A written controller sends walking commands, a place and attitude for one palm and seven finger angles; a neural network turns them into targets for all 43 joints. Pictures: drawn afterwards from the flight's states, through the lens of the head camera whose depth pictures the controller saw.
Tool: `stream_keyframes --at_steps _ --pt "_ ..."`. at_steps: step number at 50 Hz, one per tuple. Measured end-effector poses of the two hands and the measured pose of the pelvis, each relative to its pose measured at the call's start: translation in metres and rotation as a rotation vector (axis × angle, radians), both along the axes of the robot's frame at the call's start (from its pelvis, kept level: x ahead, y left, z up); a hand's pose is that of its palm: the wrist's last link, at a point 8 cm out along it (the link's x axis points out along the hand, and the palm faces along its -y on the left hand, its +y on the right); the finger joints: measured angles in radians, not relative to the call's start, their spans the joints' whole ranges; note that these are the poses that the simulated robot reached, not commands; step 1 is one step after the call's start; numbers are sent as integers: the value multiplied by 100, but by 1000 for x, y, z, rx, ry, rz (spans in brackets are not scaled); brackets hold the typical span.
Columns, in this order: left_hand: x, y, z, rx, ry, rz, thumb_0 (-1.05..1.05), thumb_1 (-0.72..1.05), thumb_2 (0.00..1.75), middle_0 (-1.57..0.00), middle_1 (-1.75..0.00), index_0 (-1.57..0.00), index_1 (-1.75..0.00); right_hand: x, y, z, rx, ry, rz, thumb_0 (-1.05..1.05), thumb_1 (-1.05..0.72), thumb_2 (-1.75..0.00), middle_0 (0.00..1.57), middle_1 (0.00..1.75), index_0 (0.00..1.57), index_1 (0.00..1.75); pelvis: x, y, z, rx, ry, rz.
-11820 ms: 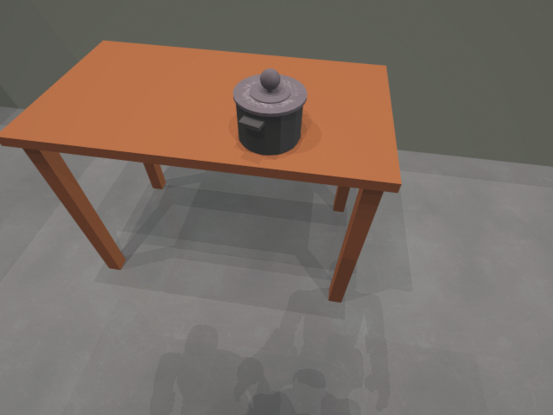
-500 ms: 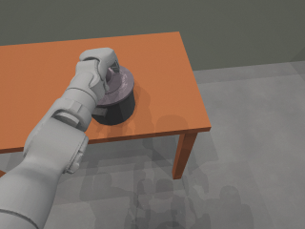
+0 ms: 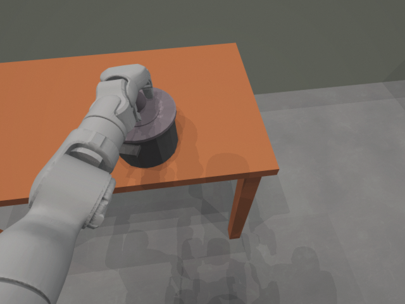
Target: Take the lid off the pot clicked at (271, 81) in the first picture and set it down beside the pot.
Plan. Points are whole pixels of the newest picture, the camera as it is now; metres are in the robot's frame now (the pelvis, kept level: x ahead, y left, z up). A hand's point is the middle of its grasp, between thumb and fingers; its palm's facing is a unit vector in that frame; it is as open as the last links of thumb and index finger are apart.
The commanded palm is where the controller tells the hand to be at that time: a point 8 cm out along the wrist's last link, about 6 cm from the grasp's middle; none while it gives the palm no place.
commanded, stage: close the fingers and squeeze the knob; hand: left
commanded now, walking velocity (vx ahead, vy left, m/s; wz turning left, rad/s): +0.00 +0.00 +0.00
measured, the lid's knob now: (135, 101) +0.53 +0.10 +0.09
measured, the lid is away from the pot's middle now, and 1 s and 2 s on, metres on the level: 0.00 0.01 0.01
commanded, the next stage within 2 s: lift the lid straight up in 1.28 s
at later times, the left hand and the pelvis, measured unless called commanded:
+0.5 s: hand (130, 105) +0.49 +0.11 +0.11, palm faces -0.35 -0.07 -0.93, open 7.5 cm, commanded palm +0.50 +0.11 +0.17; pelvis +0.00 +0.00 +0.00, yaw +0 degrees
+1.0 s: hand (130, 105) +0.49 +0.11 +0.11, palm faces -0.36 -0.07 -0.93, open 7.3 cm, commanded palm +0.50 +0.11 +0.17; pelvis +0.00 +0.00 +0.00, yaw +0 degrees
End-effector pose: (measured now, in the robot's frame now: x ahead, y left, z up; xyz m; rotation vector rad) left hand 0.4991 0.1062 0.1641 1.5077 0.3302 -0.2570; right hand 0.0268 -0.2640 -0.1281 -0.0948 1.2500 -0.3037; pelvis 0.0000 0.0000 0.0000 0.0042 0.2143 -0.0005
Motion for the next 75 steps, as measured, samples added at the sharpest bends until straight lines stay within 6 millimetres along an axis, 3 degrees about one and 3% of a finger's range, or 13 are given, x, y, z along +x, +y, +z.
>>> stream_keyframes --at_steps 17,38,75 --pt "2 -2 3 -27 9 -4 0 17 96 -63 -97 -62 -97 4 1 -1 13 -3 -3 0 -91 -90 20 30 20 30 5 -2 1 -1 -1 -3" --pt "-5 4 4 -11 -13 -8 0 31 68 -65 -95 -65 -97 8 4 0 11 -20 2 0 -91 -90 20 30 20 30 0 3 1 -2 -12 -1" --pt "-5 5 4 -29 -7 -10 0 32 68 -65 -95 -66 -96 0 4 3 -4 -21 -12 1 -91 -90 20 30 20 30 0 3 2 -3 -17 -6"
